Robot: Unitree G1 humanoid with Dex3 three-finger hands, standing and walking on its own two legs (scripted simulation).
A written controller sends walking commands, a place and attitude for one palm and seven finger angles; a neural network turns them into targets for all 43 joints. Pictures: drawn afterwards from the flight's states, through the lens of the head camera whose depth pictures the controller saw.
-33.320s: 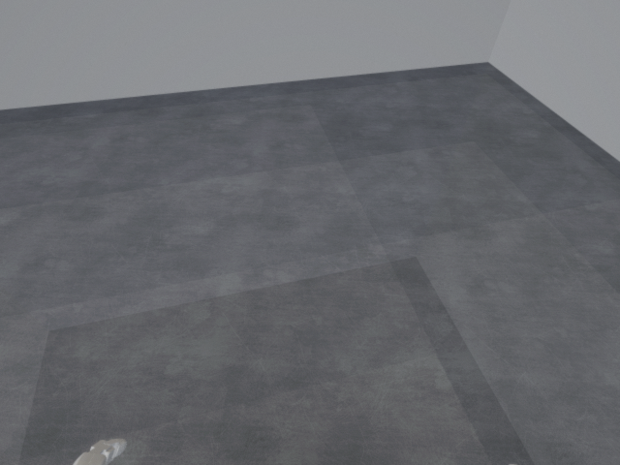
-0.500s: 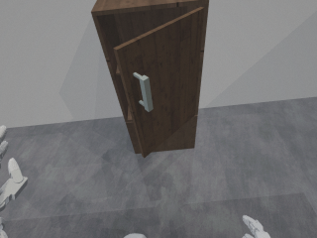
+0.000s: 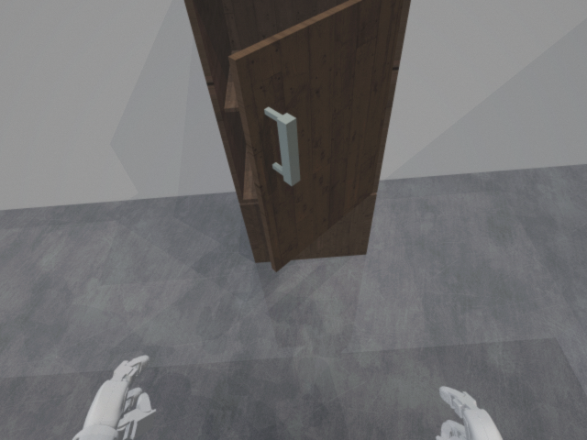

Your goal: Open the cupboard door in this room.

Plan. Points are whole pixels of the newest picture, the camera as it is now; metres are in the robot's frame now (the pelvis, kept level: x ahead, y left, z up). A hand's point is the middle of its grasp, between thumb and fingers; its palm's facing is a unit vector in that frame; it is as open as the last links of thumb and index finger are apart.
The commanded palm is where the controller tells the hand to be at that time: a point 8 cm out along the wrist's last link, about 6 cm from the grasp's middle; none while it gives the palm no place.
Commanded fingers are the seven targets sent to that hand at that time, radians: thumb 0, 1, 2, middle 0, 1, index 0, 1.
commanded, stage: let the arm hang, fingers relaxed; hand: left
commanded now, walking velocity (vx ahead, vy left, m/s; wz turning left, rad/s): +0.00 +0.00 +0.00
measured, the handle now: (281, 147) +0.58 +0.05 +0.06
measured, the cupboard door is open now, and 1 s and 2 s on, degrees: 40 40 40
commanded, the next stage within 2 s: look to check the result in 0.90 s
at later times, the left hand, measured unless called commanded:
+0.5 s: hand out of the picture -0.06 +0.20 -0.16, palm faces +0.03 -0.97 -0.23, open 7.4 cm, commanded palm none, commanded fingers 0.00 0.90 0.90 -0.20 -0.30 -0.20 -0.30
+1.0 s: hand out of the picture -0.02 +0.17 -0.16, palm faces +0.03 -0.98 -0.18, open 7.4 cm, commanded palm none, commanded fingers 0.00 0.90 0.90 -0.20 -0.30 -0.20 -0.30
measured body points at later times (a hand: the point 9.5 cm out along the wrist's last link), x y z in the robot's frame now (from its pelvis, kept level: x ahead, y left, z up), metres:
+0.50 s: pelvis -0.02 +0.01 +0.02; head -0.01 +0.00 +0.47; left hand -0.06 +0.25 -0.14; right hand -0.04 -0.22 -0.15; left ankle +0.02 +0.10 -0.73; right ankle -0.02 -0.11 -0.73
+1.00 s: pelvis -0.01 +0.01 +0.02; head +0.01 +0.01 +0.47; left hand -0.02 +0.22 -0.14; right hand -0.02 -0.20 -0.15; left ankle +0.02 +0.10 -0.73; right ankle -0.02 -0.11 -0.73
